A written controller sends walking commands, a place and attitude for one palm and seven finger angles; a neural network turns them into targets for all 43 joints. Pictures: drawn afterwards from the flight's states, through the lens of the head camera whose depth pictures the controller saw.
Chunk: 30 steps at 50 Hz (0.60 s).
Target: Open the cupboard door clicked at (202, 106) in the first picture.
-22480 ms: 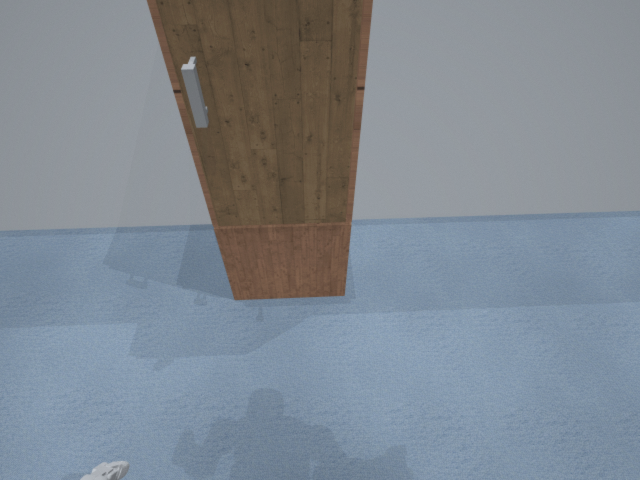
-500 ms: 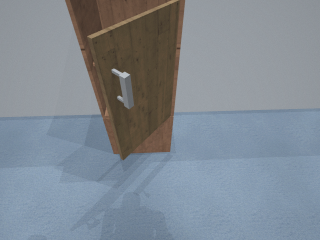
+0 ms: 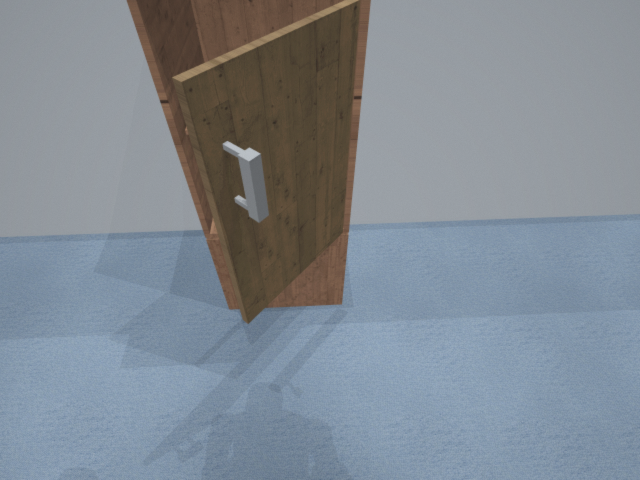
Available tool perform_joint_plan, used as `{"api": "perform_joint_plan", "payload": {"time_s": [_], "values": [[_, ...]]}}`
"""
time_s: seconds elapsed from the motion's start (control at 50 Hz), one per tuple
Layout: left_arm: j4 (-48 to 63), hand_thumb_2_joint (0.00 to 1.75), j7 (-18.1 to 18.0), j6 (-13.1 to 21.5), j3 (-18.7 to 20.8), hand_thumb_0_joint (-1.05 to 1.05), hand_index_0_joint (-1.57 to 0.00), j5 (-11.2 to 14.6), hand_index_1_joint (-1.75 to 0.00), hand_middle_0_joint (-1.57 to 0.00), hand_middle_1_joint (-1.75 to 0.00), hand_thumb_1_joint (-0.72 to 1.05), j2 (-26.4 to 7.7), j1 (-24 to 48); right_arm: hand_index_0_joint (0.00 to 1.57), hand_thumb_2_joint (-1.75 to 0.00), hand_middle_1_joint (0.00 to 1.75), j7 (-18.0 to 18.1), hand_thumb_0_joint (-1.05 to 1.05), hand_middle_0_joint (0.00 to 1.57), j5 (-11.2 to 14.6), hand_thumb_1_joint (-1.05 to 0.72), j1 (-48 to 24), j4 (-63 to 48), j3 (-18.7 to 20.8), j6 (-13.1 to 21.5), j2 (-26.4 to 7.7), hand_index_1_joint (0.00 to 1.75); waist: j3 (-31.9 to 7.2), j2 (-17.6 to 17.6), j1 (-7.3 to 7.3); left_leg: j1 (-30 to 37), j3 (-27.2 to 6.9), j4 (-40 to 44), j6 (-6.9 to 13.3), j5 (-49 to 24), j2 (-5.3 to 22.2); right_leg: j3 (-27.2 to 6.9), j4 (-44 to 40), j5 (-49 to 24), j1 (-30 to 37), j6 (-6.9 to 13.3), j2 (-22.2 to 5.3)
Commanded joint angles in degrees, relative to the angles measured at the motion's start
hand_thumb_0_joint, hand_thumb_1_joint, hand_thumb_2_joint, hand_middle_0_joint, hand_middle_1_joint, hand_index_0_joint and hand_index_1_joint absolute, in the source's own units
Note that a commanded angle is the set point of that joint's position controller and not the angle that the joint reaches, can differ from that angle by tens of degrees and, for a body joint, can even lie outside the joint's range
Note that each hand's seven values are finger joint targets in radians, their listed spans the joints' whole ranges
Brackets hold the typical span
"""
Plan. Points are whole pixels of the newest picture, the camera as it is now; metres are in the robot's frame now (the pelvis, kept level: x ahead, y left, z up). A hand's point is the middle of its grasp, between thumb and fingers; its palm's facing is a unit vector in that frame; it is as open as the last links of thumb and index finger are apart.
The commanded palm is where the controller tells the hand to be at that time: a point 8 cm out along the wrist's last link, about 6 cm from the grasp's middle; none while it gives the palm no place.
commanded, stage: walk to a spot facing it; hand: left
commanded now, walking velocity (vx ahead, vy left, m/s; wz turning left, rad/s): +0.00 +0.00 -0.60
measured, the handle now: (245, 181) +0.51 +0.15 +0.08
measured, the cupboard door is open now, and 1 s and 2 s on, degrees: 48 48 48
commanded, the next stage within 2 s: none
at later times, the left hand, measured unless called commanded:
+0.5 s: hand out of the picture +0.08 +0.19 -0.17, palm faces -0.18 -0.94 -0.29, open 7.4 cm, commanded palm none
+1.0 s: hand out of the picture +0.15 +0.13 -0.19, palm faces -0.46 -0.87 -0.20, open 7.4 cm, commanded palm none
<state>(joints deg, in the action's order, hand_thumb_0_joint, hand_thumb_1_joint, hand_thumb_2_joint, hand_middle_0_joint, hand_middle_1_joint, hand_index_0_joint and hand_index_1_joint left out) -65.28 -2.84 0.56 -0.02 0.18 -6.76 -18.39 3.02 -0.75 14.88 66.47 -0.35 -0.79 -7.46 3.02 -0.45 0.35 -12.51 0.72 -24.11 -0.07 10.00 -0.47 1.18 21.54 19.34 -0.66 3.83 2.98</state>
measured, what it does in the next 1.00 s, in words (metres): steps on the spot, turning right: left foot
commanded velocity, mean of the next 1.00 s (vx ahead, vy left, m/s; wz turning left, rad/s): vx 0.00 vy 0.00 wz -0.60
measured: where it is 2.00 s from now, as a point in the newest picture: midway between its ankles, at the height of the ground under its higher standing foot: outside the picture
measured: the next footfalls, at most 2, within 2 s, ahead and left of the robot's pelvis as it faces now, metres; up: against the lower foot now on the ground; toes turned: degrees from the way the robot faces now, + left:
left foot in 0.92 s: +0.09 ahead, +0.08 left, +0.00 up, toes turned -29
right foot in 1.22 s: -0.07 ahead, -0.15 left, +0.00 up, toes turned -44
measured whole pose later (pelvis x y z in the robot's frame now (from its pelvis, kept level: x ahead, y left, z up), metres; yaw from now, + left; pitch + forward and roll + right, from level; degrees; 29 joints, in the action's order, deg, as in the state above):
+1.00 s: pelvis -0.01 -0.01 -0.01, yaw -32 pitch +1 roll +0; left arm -53.1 0.7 -3.7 5.0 -1.2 -13.9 -11.0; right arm 2.6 -1.4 7.7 49.6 1.3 -0.5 -10.4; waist 5.8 -3.6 -1.6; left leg -16.8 2.2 -33.2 -0.6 17.0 2.9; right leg -3.9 56.0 28.5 -25.3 -1.3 4.0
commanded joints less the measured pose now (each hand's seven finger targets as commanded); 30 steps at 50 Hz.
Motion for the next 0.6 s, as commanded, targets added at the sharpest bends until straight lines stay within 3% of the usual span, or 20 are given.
{"api": "perform_joint_plan", "payload": {"time_s": [0.0,0.06,0.14,0.22,0.26,0.28,0.3,0.32,0.36,0.38,0.42,0.46,0.48,0.5,0.52,0.54,0.58], "values": [[0.55,0.9,-0.35,-0.23,1.99,0.0,-0.2,-0.49,-0.3,-0.2,-0.3,0.9,-6.07,-6.17,0.2,-0.9,0.3,0.4,0.0,0.2,-0.08,-0.9,3.69,-1.71,1.71,0.01,-5.35,0.3,1.8,-1.05,-0.17,4.5,-2.63,-1.67,2.28,-10.23,6.28,-6.89,-2.98,-22.32,-8.64,-1.76,-8.44],[2.32,0.9,0.08,-1.12,3.6,0.0,-0.2,-0.81,-0.3,-0.2,-0.3,0.9,-7.74,-4.81,0.2,-0.9,0.3,0.67,0.0,0.2,-0.24,-0.9,2.82,-3.23,3.03,-0.63,-6.7,0.3,1.34,-0.47,0.01,2.55,-0.73,-4.64,1.8,-7.78,7.16,-9.04,-0.11,-24.63,-9.53,-0.32,-8.92],[4.64,0.9,0.64,-1.92,4.8,0.0,-0.2,-1.17,-0.3,-0.2,-0.3,0.9,-9.01,-2.83,0.2,-0.9,0.3,0.73,0.0,0.2,-0.3,-0.9,1.25,-6.19,4.12,-1.05,-7.19,0.3,2.48,-2.37,0.22,-0.35,1.26,-7.75,0.89,-1.99,7.12,-13.05,1.46,-23.52,-12.25,1.45,-9.58],[6.47,0.9,1.06,-2.11,5.47,0.0,-0.2,-1.19,-0.3,-0.2,-0.3,0.9,-10.06,-1.07,0.2,-0.9,0.3,0.76,0.0,0.2,-0.31,-0.9,0.84,-8.24,4.75,-0.79,-7.96,0.3,0.54,0.87,0.58,2.16,0.52,-7.51,1.19,-2.5,8.75,-14.35,4.6,-23.76,-15.26,1.51,-8.04],[7.74,0.9,1.38,-2.14,5.55,0.0,-0.2,-1.13,-0.3,-0.2,-0.3,0.9,-9.28,0.19,0.2,-0.9,0.3,0.94,0.0,0.2,-0.58,-0.9,1.84,-8.78,5.3,-0.44,-10.31,0.3,-0.67,6.16,0.93,6.37,-4.59,-3.01,3.92,-5.66,13.96,-11.09,10.69,-18.1,-20.23,-0.03,-3.71],[8.62,0.9,1.65,-2.29,5.55,0.0,-0.2,-1.03,-0.3,-0.2,-0.3,0.9,-8.51,0.87,0.2,-0.9,0.3,1.03,0.0,0.2,-0.82,-0.9,3.12,-9.06,5.67,-0.27,-12.1,0.3,-1.31,10.91,1.23,7.5,-9.66,1.69,6.97,-5.19,19.19,-7.34,18.21,-8.66,-23.22,-1.05,-1.06],[9.56,0.9,1.96,-2.48,5.56,0.0,-0.2,-1.05,-0.3,-0.2,-0.3,0.9,-7.94,2.57,0.2,-0.9,0.3,0.91,0.0,0.2,-0.92,-0.9,3.84,-9.32,5.87,0.12,-12.76,0.3,-1.56,15.13,1.29,7.1,-13.59,6.8,10.64,-6.03,25.0,-3.37,29.51,9.08,-25.79,-2.09,-0.59],[10.63,0.9,2.41,-2.75,5.81,0.0,-0.2,-1.3,-0.3,-0.2,-0.3,0.9,-8.34,4.24,0.2,-0.9,0.3,0.81,0.0,0.2,-1.24,-0.9,3.95,-10.01,5.73,0.43,-13.32,0.3,-1.88,12.38,1.48,4.59,-14.43,9.37,12.27,-3.08,27.5,-3.17,36.97,15.17,-26.17,-2.54,-2.36],[11.58,0.9,3.39,-2.86,5.93,0.0,-0.2,-1.4,-0.3,-0.2,-0.3,0.9,-7.44,4.92,0.2,-0.9,0.3,0.48,0.0,0.2,-1.57,-0.9,-0.43,-11.93,5.58,0.73,-13.78,0.3,-2.28,6.61,-0.53,1.23,-8.93,8.87,10.69,-0.93,25.88,-3.65,35.92,12.73,-24.38,-2.53,-5.63],[11.94,0.9,3.71,-2.9,5.85,0.0,-0.2,-1.46,-0.3,-0.2,-0.3,0.9,-6.9,4.44,0.2,-0.9,0.3,0.28,0.0,0.2,-1.74,-0.9,-2.25,-12.5,5.68,0.71,-14.24,0.3,-2.68,7.51,-1.15,-0.01,-4.71,7.82,9.13,-1.16,24.27,-2.19,32.29,11.35,-22.07,-2.69,-5.95],[12.02,0.9,3.89,-2.86,5.74,0.0,-0.2,-1.43,-0.3,-0.2,-0.3,0.9,-7.33,2.63,0.2,-0.9,0.3,-0.14,0.0,0.2,-1.71,-0.9,-3.99,-13.36,5.94,0.44,-14.65,0.3,-3.72,8.52,-1.77,-1.43,0.12,4.23,7.07,-1.55,22.23,0.74,24.58,8.88,-17.45,-2.93,-5.13],[11.15,0.9,3.83,-2.44,6.18,0.0,-0.2,-1.56,-0.3,-0.2,-0.3,0.9,-9.12,-1.02,0.2,-0.9,0.3,-0.57,0.0,0.2,-1.11,-0.9,-5.84,-14.41,6.05,-0.11,-14.66,0.3,-3.48,4.37,-4.02,-5.67,5.6,-4.12,3.49,2.17,18.49,2.66,11.38,-2.32,-10.61,-3.23,-4.05],[11.26,0.9,3.39,-1.84,6.8,0.0,-0.2,-2.02,-0.3,-0.2,-0.3,0.9,-13.55,-1.92,0.2,-0.9,0.3,-0.93,0.0,0.2,-0.51,-0.9,-6.02,-15.44,5.9,-0.6,-12.27,0.3,-1.97,-7.59,-4.64,-11.39,9.93,-16.34,-0.57,10.79,11.99,-8.37,-0.5,-8.29,-8.31,-1.02,-10.16],[12.4,0.9,2.39,-1.28,8.01,0.0,-0.2,-2.45,-0.3,-0.2,-0.3,0.9,-20.38,-1.16,0.2,-0.9,0.3,-1.76,0.0,0.2,-0.34,-0.9,-7.28,-18.21,5.07,-0.88,-8.42,0.3,-0.84,-21.24,-5.0,-21.56,10.13,-31.87,-3.4,25.2,4.33,-29.19,-6.81,-17.87,-8.49,5.64,-23.88],[12.92,0.9,2.11,-1.53,7.78,0.0,-0.2,-1.68,-0.3,-0.2,-0.3,0.9,-21.42,-2.1,0.2,-0.9,0.3,-1.96,0.0,0.2,-0.33,-0.9,-9.23,-18.83,5.33,-1.24,-10.3,0.3,-1.31,-12.26,-6.16,-20.78,2.55,-38.33,-2.58,25.61,4.85,-28.68,-5.14,-14.27,-10.65,9.68,-24.67],[13.2,0.9,1.73,-1.47,7.71,0.0,-0.2,-1.83,-0.3,-0.2,-0.3,0.9,-19.14,1.17,0.2,-0.9,0.3,-1.72,0.0,0.2,-0.2,-0.9,-11.76,-18.7,5.67,-1.26,-9.81,0.3,0.32,-11.94,-4.36,-23.69,0.06,-41.85,-2.37,21.57,4.87,-28.4,-3.44,-18.31,-10.67,9.18,-20.32],[14.19,0.9,1.29,-1.28,6.97,0.0,-0.2,-1.69,-0.3,-0.2,-0.3,0.9,-16.47,4.33,0.2,-0.9,0.3,-1.53,0.0,0.2,-0.3,-0.9,-9.71,-18.13,5.51,-1.12,-9.88,0.3,-2.36,-10.32,-2.16,-23.13,-1.34,-42.36,-3.04,16.48,5.42,-22.03,1.16,-30.08,-6.48,7.88,-17.26]]}}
